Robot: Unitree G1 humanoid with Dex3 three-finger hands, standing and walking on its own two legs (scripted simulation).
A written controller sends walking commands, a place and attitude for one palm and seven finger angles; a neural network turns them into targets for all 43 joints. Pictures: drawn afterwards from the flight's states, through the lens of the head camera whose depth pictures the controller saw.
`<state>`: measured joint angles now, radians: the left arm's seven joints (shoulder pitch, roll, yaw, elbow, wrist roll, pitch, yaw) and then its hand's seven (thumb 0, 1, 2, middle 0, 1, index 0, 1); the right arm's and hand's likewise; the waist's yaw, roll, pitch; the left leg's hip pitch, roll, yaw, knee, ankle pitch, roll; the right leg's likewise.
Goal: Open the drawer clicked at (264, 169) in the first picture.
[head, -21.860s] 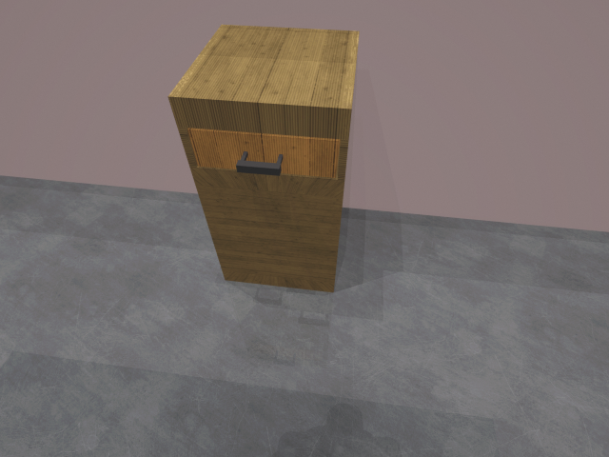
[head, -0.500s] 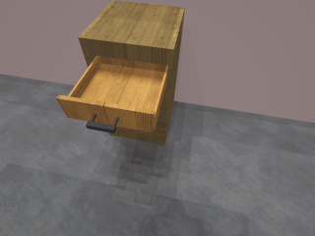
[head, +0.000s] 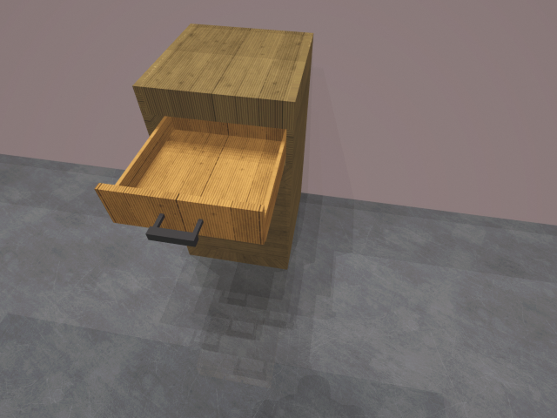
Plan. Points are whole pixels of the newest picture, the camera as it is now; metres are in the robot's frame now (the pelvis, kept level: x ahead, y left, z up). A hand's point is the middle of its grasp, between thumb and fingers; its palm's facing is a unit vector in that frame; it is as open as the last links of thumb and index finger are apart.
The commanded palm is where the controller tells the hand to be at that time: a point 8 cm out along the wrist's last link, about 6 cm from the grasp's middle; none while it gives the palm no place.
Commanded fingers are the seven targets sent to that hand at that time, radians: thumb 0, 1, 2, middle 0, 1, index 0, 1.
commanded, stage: let the arm hang, fingers relaxed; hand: left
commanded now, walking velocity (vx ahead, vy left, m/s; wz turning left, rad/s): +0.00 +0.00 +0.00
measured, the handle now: (176, 228) +0.52 +0.27 -0.13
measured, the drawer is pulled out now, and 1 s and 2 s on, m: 0.30 0.30 0.30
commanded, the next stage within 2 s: look to check the result in 0.04 s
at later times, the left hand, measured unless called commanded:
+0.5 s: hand out of the picture -0.02 +0.14 -0.17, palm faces +0.07 -0.98 -0.17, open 7.3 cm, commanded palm none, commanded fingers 0.00 0.90 0.90 -0.20 -0.30 -0.20 -0.30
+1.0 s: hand out of the picture -0.01 +0.13 -0.17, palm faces +0.07 -0.98 -0.17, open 7.3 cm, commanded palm none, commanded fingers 0.00 0.90 0.90 -0.20 -0.30 -0.20 -0.30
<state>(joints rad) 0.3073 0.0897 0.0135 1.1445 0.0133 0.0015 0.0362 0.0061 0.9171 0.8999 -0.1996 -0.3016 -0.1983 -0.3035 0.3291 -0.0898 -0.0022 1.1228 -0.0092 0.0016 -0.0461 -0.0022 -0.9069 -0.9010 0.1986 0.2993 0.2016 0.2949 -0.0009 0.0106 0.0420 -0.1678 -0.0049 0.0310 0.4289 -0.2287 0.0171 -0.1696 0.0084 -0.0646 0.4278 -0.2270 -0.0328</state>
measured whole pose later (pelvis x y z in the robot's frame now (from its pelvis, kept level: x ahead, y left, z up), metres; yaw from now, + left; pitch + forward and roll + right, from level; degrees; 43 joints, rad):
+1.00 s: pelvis +0.02 -0.03 +0.00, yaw +0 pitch -2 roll +0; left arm 0.30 0.09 0.02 1.15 0.01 -0.01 0.04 0.00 0.91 0.90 -0.20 -0.30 -0.20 -0.30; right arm 0.32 -0.10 -0.01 1.14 -0.01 0.01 -0.05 0.00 -0.91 -0.90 0.20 0.30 0.20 0.29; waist 0.00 0.02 0.06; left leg -0.14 0.03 0.01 0.41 -0.24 -0.02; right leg -0.14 0.04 -0.08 0.40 -0.24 -0.07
